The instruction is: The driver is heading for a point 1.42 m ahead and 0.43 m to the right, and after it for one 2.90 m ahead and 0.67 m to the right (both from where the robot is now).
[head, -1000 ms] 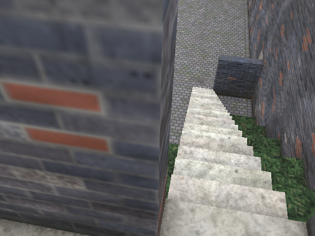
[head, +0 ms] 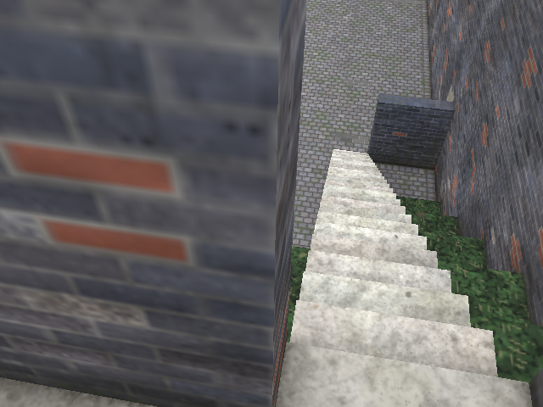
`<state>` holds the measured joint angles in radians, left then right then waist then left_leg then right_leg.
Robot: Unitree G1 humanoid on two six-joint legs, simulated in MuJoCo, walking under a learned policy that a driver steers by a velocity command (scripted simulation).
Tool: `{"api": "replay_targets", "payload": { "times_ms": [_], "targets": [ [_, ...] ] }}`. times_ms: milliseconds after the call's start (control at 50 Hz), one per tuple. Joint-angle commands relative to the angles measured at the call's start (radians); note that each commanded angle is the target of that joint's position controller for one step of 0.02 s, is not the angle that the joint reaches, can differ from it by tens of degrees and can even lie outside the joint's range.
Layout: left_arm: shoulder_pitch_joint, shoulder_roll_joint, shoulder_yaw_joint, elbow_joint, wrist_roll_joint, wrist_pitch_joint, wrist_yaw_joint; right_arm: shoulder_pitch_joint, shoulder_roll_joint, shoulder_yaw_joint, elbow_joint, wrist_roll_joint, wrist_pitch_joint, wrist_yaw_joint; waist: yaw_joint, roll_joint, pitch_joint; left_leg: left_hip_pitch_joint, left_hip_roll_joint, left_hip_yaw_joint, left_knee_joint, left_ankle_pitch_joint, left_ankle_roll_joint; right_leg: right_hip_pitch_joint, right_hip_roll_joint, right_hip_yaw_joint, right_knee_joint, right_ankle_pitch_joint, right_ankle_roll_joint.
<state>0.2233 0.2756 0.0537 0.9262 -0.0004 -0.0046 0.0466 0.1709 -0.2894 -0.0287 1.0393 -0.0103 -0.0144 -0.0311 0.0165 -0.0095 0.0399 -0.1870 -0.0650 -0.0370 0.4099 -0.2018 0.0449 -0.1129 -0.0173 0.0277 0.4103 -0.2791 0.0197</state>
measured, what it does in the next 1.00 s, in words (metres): stands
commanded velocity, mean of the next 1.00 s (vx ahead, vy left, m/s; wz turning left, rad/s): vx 0.01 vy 0.02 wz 0.00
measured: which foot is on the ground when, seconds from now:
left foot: down 0.00-1.00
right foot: down 0.00-1.00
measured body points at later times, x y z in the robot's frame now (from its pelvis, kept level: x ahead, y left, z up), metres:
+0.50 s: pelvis +0.00 +0.00 +0.00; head +0.01 +0.00 +0.45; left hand +0.07 +0.27 -0.13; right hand +0.07 -0.28 -0.14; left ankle +0.01 +0.09 -0.74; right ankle -0.04 -0.13 -0.74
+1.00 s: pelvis +0.00 -0.01 +0.00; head +0.01 -0.01 +0.45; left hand +0.05 +0.27 -0.14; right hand +0.07 -0.29 -0.14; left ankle +0.01 +0.09 -0.74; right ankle -0.04 -0.13 -0.74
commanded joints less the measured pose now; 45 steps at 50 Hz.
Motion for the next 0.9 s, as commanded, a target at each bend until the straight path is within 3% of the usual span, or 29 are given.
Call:
{"api": "replay_targets", "payload": {
  "times_ms": [20, 40, 60, 80, 100, 120, 140, 160, 180, 200, 220, 240, 260, 280, 300, 320, 340, 360, 380, 400, 420, 440, 460, 500, 520, 560, 740, 900],
  "targets": [
    [0.037, 0.084, 0.018, -0.024, 0.0, -0.005, 0.006, -0.012, -0.122, -0.012, -0.047, -0.012, -0.022, 0.002, 0.007, -0.027, -0.037, 0.058, 0.162, -0.151, -0.074, 0.204, 0.044, -0.05, -0.043, 0.033, -0.06, 0.102, 0.001],
    [0.037, 0.1, 0.02, -0.025, 0.006, 0.005, 0.002, -0.012, -0.123, -0.013, -0.037, -0.003, -0.029, 0.008, 0.007, 0.007, -0.028, 0.041, 0.165, -0.167, -0.091, 0.214, 0.049, -0.03, -0.05, 0.043, -0.06, 0.124, 0.007],
    [-0.011, 0.164, 0.039, -0.088, 0.008, -0.009, 0.005, 0.051, -0.195, -0.041, 0.002, 0.022, 0.002, -0.005, 0.03, 0.127, -0.014, 0.025, 0.058, -0.064, -0.008, 0.138, 0.032, -0.039, -0.11, 0.099, -0.085, 0.15, -0.052],
    [0.007, 0.132, 0.022, -0.03, -0.006, -0.005, -0.004, -0.003, -0.085, -0.012, -0.041, -0.01, -0.015, 0.0, -0.029, -0.058, -0.026, 0.091, 0.13, -0.124, -0.078, 0.215, 0.026, -0.095, -0.053, 0.038, -0.053, 0.139, -0.022],
    [0.03, 0.102, 0.02, -0.027, -0.002, 0.002, -0.004, -0.006, -0.123, -0.014, -0.042, -0.01, -0.024, 0.006, 0.007, -0.022, -0.031, 0.069, 0.161, -0.158, -0.082, 0.211, 0.041, -0.057, -0.045, 0.035, -0.058, 0.12, -0.004],
    [0.042, 0.104, 0.021, -0.023, 0.004, 0.009, -0.003, -0.009, -0.13, -0.015, -0.035, -0.002, -0.031, 0.008, 0.008, -0.003, -0.034, 0.055, 0.168, -0.166, -0.092, 0.212, 0.047, -0.032, -0.051, 0.043, -0.063, 0.124, 0.003],
    [-0.009, 0.163, 0.038, -0.085, 0.009, -0.007, 0.001, 0.051, -0.2, -0.043, 0.003, 0.024, 0.002, -0.006, 0.032, 0.118, -0.016, 0.033, 0.057, -0.062, -0.006, 0.133, 0.031, -0.042, -0.112, 0.101, -0.088, 0.148, -0.054],
    [0.015, 0.13, 0.022, -0.021, -0.006, -0.009, -0.002, -0.008, -0.083, -0.011, -0.046, -0.01, -0.014, -0.004, -0.036, -0.073, -0.029, 0.095, 0.126, -0.111, -0.076, 0.2, 0.023, -0.098, -0.05, 0.038, -0.058, 0.12, -0.022],
    [0.032, 0.099, 0.021, -0.02, -0.004, -0.005, 0.001, -0.012, -0.122, -0.013, -0.047, -0.011, -0.021, 0.0, 0.0, -0.031, -0.029, 0.069, 0.151, -0.141, -0.078, 0.194, 0.036, -0.062, -0.04, 0.03, -0.061, 0.11, -0.003],
    [-0.002, 0.165, 0.039, -0.08, 0.008, -0.014, 0.005, 0.049, -0.194, -0.043, -0.002, 0.02, 0.009, -0.01, 0.03, 0.106, -0.014, 0.032, 0.049, -0.058, 0.006, 0.131, 0.031, -0.055, -0.119, 0.109, -0.092, 0.141, -0.058],
    [0.011, 0.133, 0.024, -0.015, -0.008, -0.01, 0.003, -0.01, -0.08, -0.01, -0.058, -0.011, -0.013, -0.004, -0.045, -0.089, -0.027, 0.101, 0.137, -0.122, -0.08, 0.218, 0.026, -0.114, -0.043, 0.032, -0.047, 0.109, -0.019],
    [0.037, 0.081, 0.017, -0.022, 0.0, -0.006, 0.004, -0.01, -0.121, -0.012, -0.046, -0.011, -0.021, 0.0, 0.007, -0.03, -0.036, 0.063, 0.16, -0.148, -0.073, 0.204, 0.043, -0.054, -0.043, 0.033, -0.063, 0.102, 0.0],
    [0.0, 0.161, 0.038, -0.081, 0.009, -0.015, 0.008, 0.046, -0.192, -0.042, -0.005, 0.021, 0.009, -0.008, 0.03, 0.108, -0.012, 0.024, 0.05, -0.061, 0.008, 0.139, 0.034, -0.051, -0.119, 0.109, -0.09, 0.142, -0.056],
    [0.012, 0.133, 0.025, -0.016, -0.008, -0.01, 0.005, -0.011, -0.078, -0.009, -0.06, -0.01, -0.013, -0.002, -0.045, -0.086, -0.027, 0.094, 0.139, -0.123, -0.077, 0.224, 0.028, -0.109, -0.041, 0.03, -0.042, 0.114, -0.017],
    [0.03, 0.082, 0.016, -0.028, 0.001, 0.0, 0.001, -0.004, -0.12, -0.013, -0.041, -0.011, -0.023, 0.005, 0.014, -0.019, -0.035, 0.06, 0.167, -0.164, -0.075, 0.219, 0.047, -0.05, -0.047, 0.036, -0.061, 0.109, 0.001],
    [0.042, 0.1, 0.021, -0.023, 0.006, 0.008, 0.001, -0.01, -0.125, -0.014, -0.038, -0.002, -0.03, 0.009, 0.008, 0.005, -0.031, 0.045, 0.169, -0.168, -0.09, 0.22, 0.051, -0.029, -0.05, 0.043, -0.059, 0.123, 0.007],
    [-0.01, 0.162, 0.039, -0.086, 0.009, -0.007, 0.004, 0.052, -0.196, -0.041, 0.001, 0.023, 0.002, -0.005, 0.032, 0.126, -0.015, 0.027, 0.058, -0.065, -0.007, 0.139, 0.032, -0.038, -0.109, 0.097, -0.084, 0.151, -0.051],
    [0.008, 0.131, 0.022, -0.027, -0.006, -0.004, -0.005, -0.003, -0.085, -0.012, -0.042, -0.01, -0.015, 0.0, -0.028, -0.059, -0.026, 0.09, 0.13, -0.124, -0.077, 0.214, 0.026, -0.094, -0.052, 0.037, -0.052, 0.138, -0.022],
    [0.04, 0.102, 0.022, -0.017, -0.003, -0.002, 0.001, -0.011, -0.124, -0.013, -0.05, -0.01, -0.023, 0.003, 0.001, -0.031, -0.033, 0.066, 0.155, -0.145, -0.08, 0.196, 0.038, -0.056, -0.039, 0.031, -0.056, 0.113, -0.003],
    [0.039, 0.101, 0.021, -0.021, 0.003, 0.007, -0.002, -0.008, -0.127, -0.014, -0.035, -0.003, -0.03, 0.007, 0.008, 0.0, -0.03, 0.049, 0.164, -0.165, -0.092, 0.204, 0.045, -0.032, -0.051, 0.042, -0.062, 0.123, 0.004],
    [0.058, 0.061, 0.013, -0.019, 0.006, 0.012, -0.005, 0.036, -0.092, -0.003, -0.005, 0.006, -0.025, -0.001, 0.015, 0.044, -0.1, 0.068, 0.129, -0.143, -0.13, -0.15, 0.039, -0.003, -0.038, 0.015, -0.075, -0.049, -0.003],
    [-0.018, 0.083, 0.012, -0.051, 0.008, 0.003, -0.015, -0.026, -0.105, -0.006, -0.012, 0.008, -0.021, -0.003, 0.018, 0.044, 0.079, -0.021, 0.113, -0.125, -0.104, 0.035, 0.022, -0.074, -0.062, 0.054, -0.096, 0.115, -0.009],
    [-0.006, 0.127, 0.022, -0.043, 0.008, -0.005, -0.018, 0.009, -0.124, -0.013, -0.007, 0.0, -0.022, -0.006, 0.004, 0.011, 0.027, 0.027, 0.106, -0.111, -0.084, 0.155, 0.02, -0.064, -0.062, 0.049, -0.081, 0.171, -0.014],
    [0.031, 0.133, 0.025, -0.03, 0.003, -0.014, -0.02, 0.028, -0.145, -0.02, -0.002, 0.003, -0.028, -0.007, 0.008, -0.001, -0.031, 0.104, 0.119, -0.111, -0.052, 0.291, 0.024, -0.059, -0.061, 0.044, -0.07, 0.198, -0.012],
    [0.037, 0.123, 0.022, -0.025, 0.004, -0.012, -0.02, 0.028, -0.135, -0.019, 0.001, 0.005, -0.025, -0.007, 0.009, -0.001, -0.046, 0.116, 0.124, -0.112, -0.053, 0.279, 0.026, -0.058, -0.062, 0.043, -0.079, 0.167, -0.011],
    [0.02, 0.111, 0.018, -0.026, 0.001, -0.007, -0.018, 0.014, -0.12, -0.016, 0.0, 0.006, -0.022, -0.007, 0.007, -0.005, -0.038, 0.11, 0.122, -0.112, -0.053, 0.257, 0.028, -0.062, -0.058, 0.04, -0.08, 0.153, -0.009],
    [0.027, 0.11, 0.019, -0.015, 0.001, 0.001, -0.013, 0.007, -0.118, -0.016, 0.015, 0.002, -0.022, -0.006, 0.005, 0.007, -0.02, 0.083, 0.119, -0.11, -0.065, 0.21, 0.021, -0.056, -0.052, 0.037, -0.084, 0.146, -0.013],
    [0.04, 0.113, 0.021, -0.002, -0.003, -0.009, -0.009, -0.004, -0.119, -0.014, 0.018, 0.002, -0.025, -0.011, -0.004, 0.001, -0.016, 0.062, 0.11, -0.094, -0.061, 0.171, 0.013, -0.057, -0.043, 0.034, -0.081, 0.13, -0.015]
  ]
}}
